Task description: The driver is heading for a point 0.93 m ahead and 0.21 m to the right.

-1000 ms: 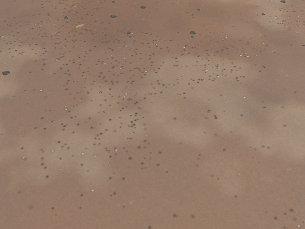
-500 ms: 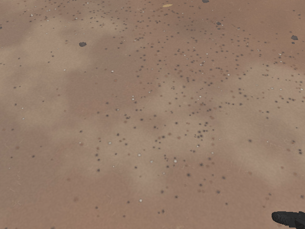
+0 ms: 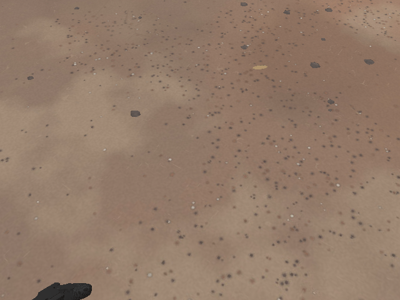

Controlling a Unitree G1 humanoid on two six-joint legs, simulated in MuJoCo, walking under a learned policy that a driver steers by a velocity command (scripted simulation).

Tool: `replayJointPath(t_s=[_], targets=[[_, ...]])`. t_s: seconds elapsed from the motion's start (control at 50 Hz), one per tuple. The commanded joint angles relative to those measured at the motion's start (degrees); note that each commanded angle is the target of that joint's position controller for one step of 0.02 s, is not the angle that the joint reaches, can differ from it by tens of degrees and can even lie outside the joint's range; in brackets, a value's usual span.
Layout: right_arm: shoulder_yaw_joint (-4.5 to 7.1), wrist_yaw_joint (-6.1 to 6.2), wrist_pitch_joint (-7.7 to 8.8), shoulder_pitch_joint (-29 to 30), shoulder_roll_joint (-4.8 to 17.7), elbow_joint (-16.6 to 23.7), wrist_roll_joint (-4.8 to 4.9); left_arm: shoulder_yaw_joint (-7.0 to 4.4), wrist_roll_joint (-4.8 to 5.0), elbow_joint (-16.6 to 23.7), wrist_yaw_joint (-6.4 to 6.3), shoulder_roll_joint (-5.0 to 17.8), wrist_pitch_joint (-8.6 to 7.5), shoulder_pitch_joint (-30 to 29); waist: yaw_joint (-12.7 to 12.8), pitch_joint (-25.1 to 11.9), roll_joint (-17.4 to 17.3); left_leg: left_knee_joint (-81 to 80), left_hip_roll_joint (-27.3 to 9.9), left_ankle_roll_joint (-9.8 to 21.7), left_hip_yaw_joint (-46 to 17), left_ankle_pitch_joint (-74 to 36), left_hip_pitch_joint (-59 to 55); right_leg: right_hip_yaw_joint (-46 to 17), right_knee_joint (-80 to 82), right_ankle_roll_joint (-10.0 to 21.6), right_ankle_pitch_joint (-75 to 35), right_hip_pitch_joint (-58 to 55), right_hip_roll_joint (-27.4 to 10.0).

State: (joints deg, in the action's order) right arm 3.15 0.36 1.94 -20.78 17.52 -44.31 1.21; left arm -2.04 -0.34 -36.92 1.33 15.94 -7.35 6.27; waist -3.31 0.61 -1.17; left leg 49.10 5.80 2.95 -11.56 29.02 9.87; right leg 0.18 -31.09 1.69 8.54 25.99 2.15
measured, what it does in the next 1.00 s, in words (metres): walks ahead, turning right: left foot, then right foot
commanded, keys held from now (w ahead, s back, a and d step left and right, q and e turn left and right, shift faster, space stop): w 0.14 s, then w+e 0.86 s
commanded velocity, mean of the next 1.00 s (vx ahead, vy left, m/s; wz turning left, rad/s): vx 0.50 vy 0.00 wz -0.32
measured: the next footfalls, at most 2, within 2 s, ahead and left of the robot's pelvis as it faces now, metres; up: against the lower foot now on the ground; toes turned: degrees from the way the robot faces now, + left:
left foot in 0.44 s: +0.39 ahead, +0.14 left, +0.00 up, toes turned -7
right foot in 0.94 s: +0.60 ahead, -0.19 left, +0.00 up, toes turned -25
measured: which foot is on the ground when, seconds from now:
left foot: up 0.00-0.42, down 0.44-0.94, up 0.96-1.00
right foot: down 0.00-0.44, up 0.46-0.92, down 0.94-1.00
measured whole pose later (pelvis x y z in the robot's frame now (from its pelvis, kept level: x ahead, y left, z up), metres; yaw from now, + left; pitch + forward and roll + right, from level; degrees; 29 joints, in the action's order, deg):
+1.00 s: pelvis +0.50 -0.06 -0.01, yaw -25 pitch +1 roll +2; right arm 4.0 0.2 3.3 -17.1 17.8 -48.3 0.4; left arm -3.6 1.4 -33.7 2.4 17.4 -1.3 5.8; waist -3.0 4.1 1.0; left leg 52.9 -4.3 -2.0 6.2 30.1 7.0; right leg 2.3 -38.0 5.8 9.6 29.0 1.2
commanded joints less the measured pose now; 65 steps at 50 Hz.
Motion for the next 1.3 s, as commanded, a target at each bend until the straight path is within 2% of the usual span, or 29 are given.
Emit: replayJointPath(t_s=[0.02, 0.06, 0.08, 0.14, 0.24, 0.34, 0.38, 0.42, 0.44, 0.46, 0.48, 0.5, 0.52, 0.56, 0.64, 0.76, 0.86, 0.9, 0.94, 0.96, 0.98, 1.0, 1.02, 1.04, 1.06, 1.12, 1.2, 1.24, 1.3], targets=[[1.07, -0.01, 1.67, 1.7, 8.31, 5.38, 1.05, -3.28, 0.98, -0.83, -0.15, 8.06, 0.39, 16.16, 8.78, -8.04, 7.59, 26.02, -4.16, -0.85, 0.74, -2.41, 34.63, -37.01, 14.89, 12.27, 19.89, -37.99, -22.62], [0.88, -0.2, 2.04, 7.7, 6.66, 7.33, -0.61, -2.42, -0.02, -0.62, -0.25, 6.66, 0.96, 11.13, 6.42, -0.55, 3.14, 20.56, -8.26, -1.25, 4.2, -9.13, 32.79, -25.88, 17.06, 11.27, 6.78, -25.98, -17.93], [0.88, -0.47, 2.11, 7.09, 5.65, 7.25, -0.68, -2.06, -0.43, -0.72, -0.35, 5.9, 0.86, 10.32, 4.91, -0.3, 4.92, 17.86, -9.85, -1.4, 4.71, -11.05, 29.83, -22.3, 18.27, 10.53, 2.42, -23.0, -15.94], [0.22, -0.75, 1.7, 6.0, 2.83, 6.57, -0.67, -2.07, 0.5, -1.96, -0.25, 6.1, 0.58, 10.66, 3.75, -0.5, 6.83, 11.15, -10.75, -2.6, 7.21, -12.19, 27.37, -16.04, 20.78, 11.31, -6.07, -19.97, -14.15], [-0.92, -1.21, 2.92, 15.99, 0.6, 9.05, -1.33, -2.98, 1.41, -4.13, -1.0, 9.41, 1.79, 13.23, 6.09, 1.31, 5.41, -9.42, -9.45, -4.72, 8.98, -25.44, 23.68, -10.84, 22.04, 10.86, -10.41, -17.18, -11.71], [-0.25, -2.25, 4.17, 22.46, 2.5, 10.59, -0.47, -3.37, 2.06, -6.23, -1.65, 10.23, 3.12, 17.57, 7.24, 1.64, 6.12, -19.31, -6.92, -4.51, 8.07, -30.5, 17.32, -13.68, 18.62, 9.07, -7.24, -18.74, -13.26], [0.51, -2.26, 4.63, 21.07, 4.2, 10.35, -0.33, -3.73, 2.03, -6.38, -1.96, 10.91, 3.66, 17.18, 5.47, 1.12, 7.0, -21.56, -6.74, -3.25, 7.87, -27.49, 13.41, -15.83, 15.94, 7.86, -6.73, -20.02, -14.3], [2.16, -1.53, 4.82, 12.13, 7.05, 7.88, -0.72, -3.18, 1.65, -6.18, -2.05, 9.24, 4.0, 16.51, 0.58, -3.67, 6.25, -24.32, -7.15, -0.65, 8.71, -25.7, -0.86, -13.73, 5.99, 5.28, -11.77, -17.16, -10.54], [3.21, -0.86, 4.83, 3.06, 10.45, 6.93, -1.74, -1.9, 0.62, -4.61, -1.92, 5.81, 3.87, 15.45, -3.64, -11.5, 1.55, -22.6, -16.17, 2.86, 0.6, -24.43, -15.27, -11.03, -9.5, 3.11, -3.72, -9.0, -6.78], [4.29, -0.79, 3.84, -1.51, 15.01, 5.67, -2.29, -0.32, 1.31, -2.87, -2.1, 0.39, 3.19, 22.29, -1.33, -19.18, -14.07, -26.03, -29.37, 10.76, -21.33, -16.34, -32.17, -4.32, -28.62, -0.45, 22.1, 10.08, 0.62], [3.37, -1.12, 3.53, -1.84, 10.69, 5.25, -1.58, -1.31, 2.75, -3.59, -2.2, 5.17, 2.93, 22.35, -2.08, -17.78, -13.54, -30.74, -29.8, 12.29, -29.67, -4.9, -29.72, -8.01, -37.84, -1.02, 25.43, 17.26, -1.85], [2.37, -1.06, 3.47, 1.05, 7.11, 5.33, -1.11, -2.46, 3.25, -3.16, -2.18, 8.63, 3.15, 17.61, -2.19, -9.97, -8.65, -31.9, -27.62, 10.03, -21.43, -4.03, -23.26, -8.24, -40.43, -1.0, 20.39, 19.76, -4.23], [1.74, -1.11, 3.45, 4.39, 5.29, 5.36, -1.24, -2.64, 2.73, -2.85, -2.25, 8.56, 3.46, 14.98, -0.88, -5.98, -5.78, -33.05, -25.1, 8.54, -14.33, -9.25, -16.8, -7.01, -39.71, -1.31, 15.92, 18.3, -6.13], [1.03, -1.21, 3.64, 8.64, 2.62, 4.77, -1.92, -2.89, 2.01, -2.38, -1.93, 7.0, 4.36, 13.26, 1.89, -1.41, -6.13, -36.44, -21.27, 7.35, -4.88, -18.19, -7.56, -6.77, -36.19, -1.78, 10.55, 14.49, -8.79], [2.07, -0.89, 4.86, 9.5, 4.48, 2.81, -1.72, -2.41, 1.72, -0.58, -1.43, 3.97, 5.85, 11.09, 3.4, 0.78, -3.8, -40.76, -21.17, 8.59, 4.3, -27.96, -2.85, -6.1, -31.63, -2.89, 4.9, 13.62, -9.99], [2.88, -0.22, 4.18, 7.44, 7.83, 0.48, -1.3, -1.43, 1.61, 2.83, 0.49, 2.59, 5.18, 1.59, 0.41, 3.06, -1.36, -41.52, -20.05, 7.13, 15.3, -32.91, -5.19, -2.46, -13.49, -1.95, -9.56, 11.95, -8.94], [3.71, -0.15, 2.48, 3.97, 10.43, -1.58, 0.11, -1.64, 1.68, 6.73, 1.96, 3.74, 5.42, -4.88, -0.73, 4.67, -1.41, -37.59, -22.41, 4.96, 19.19, -39.25, -13.25, 1.22, -6.05, 1.21, -4.4, 11.83, -7.16], [4.23, 0.18, 1.69, 4.19, 12.23, -1.52, 0.52, -2.66, 1.37, 7.12, 2.08, 5.65, 5.78, -2.42, 1.77, 1.55, -3.34, -29.67, -22.22, 3.66, 21.38, -57.66, -15.13, 4.54, -5.34, 3.51, 1.52, 5.34, -3.52], [3.9, 0.62, 1.02, 4.81, 11.73, -1.06, 0.73, -5.67, 1.5, 3.44, 1.24, 10.51, 6.33, 12.55, 10.24, -6.92, -2.03, -8.53, -19.13, 0.92, 24.36, -64.4, -8.53, 6.05, -1.02, 7.25, -0.57, -16.48, 1.54], [2.36, 0.59, 1.4, 2.82, 7.77, 0.14, -1.41, -7.35, 1.94, 1.84, -0.09, 15.69, 7.04, 20.36, 12.05, -12.18, 7.37, 10.3, -15.92, -1.82, 24.54, -38.48, 7.3, -8.88, -0.38, 11.09, -2.58, -33.92, -7.87], [0.2, -0.23, 3.09, -0.91, 1.58, 3.51, -2.62, -7.18, 1.9, 3.57, 0.11, 20.08, 6.12, 16.85, 5.19, -18.48, 17.84, 26.95, -3.83, -4.57, 15.0, 6.06, 29.44, -43.13, 8.71, 21.8, 10.93, -47.5, -20.33], [1.37, -0.95, 4.74, 6.38, 7.74, 3.86, -0.27, -5.76, 1.69, 4.33, 0.64, 14.4, 5.16, 17.98, 10.25, -19.56, 9.3, 30.72, -5.93, -3.58, 5.93, 3.89, 35.1, -45.6, 14.32, 20.41, 15.13, -47.23, -21.14], [1.66, -1.26, 5.61, 10.11, 8.85, 5.42, 1.25, -4.96, 1.24, 3.69, 0.74, 12.16, 4.37, 15.97, 9.58, -11.18, 7.7, 28.39, -8.11, -2.39, 6.78, -1.97, 38.28, -37.35, 14.8, 17.97, 10.9, -40.87, -19.47], [1.36, -0.84, 5.99, 10.23, 7.87, 4.88, 0.33, -4.55, 1.34, 3.85, 0.65, 10.9, 4.04, 12.72, 7.0, -7.11, 2.77, 23.62, -10.56, -2.16, 6.78, -6.65, 35.43, -30.72, 14.57, 16.14, 4.54, -32.8, -16.76], [1.62, -0.47, 5.88, 9.8, 7.94, 4.31, -1.02, -4.11, 0.98, 4.45, 0.47, 9.56, 4.01, 9.35, 4.75, -4.71, 2.16, 18.85, -12.04, -2.66, 6.75, -9.45, 31.5, -25.83, 14.98, 14.95, -2.04, -25.95, -14.63], [1.68, -0.52, 4.1, 7.94, 6.71, 3.75, -1.93, -3.67, 0.4, 4.97, -0.28, 8.7, 3.59, 6.98, 1.98, -3.78, 3.59, 13.34, -12.46, -4.88, 7.35, -13.18, 25.3, -20.64, 17.74, 15.41, -12.07, -17.07, -12.17], [0.68, -0.37, 3.4, 15.31, 4.09, 5.77, -2.21, -4.16, 1.02, 2.87, -1.7, 10.32, 3.7, 10.13, 4.08, -0.87, 4.01, -1.61, -10.31, -7.4, 8.04, -25.27, 25.48, -15.57, 18.39, 13.51, -11.27, -13.04, -8.87], [-0.06, -1.07, 3.71, 17.69, 2.76, 5.61, -1.75, -3.73, 1.0, 1.69, -1.99, 9.38, 3.73, 10.92, 5.56, -0.74, 5.54, -10.6, -9.38, -7.32, 8.97, -33.41, 22.17, -12.33, 18.57, 11.47, -7.85, -12.84, -7.63], [-0.35, -2.05, 4.25, 21.77, 3.05, 6.49, -0.76, -3.65, 1.07, -0.82, -1.73, 9.82, 3.35, 14.09, 8.06, 0.98, 6.1, -15.61, -9.18, -5.89, 9.44, -38.73, 20.63, -12.7, 18.79, 10.82, -4.2, -15.1, -10.08]])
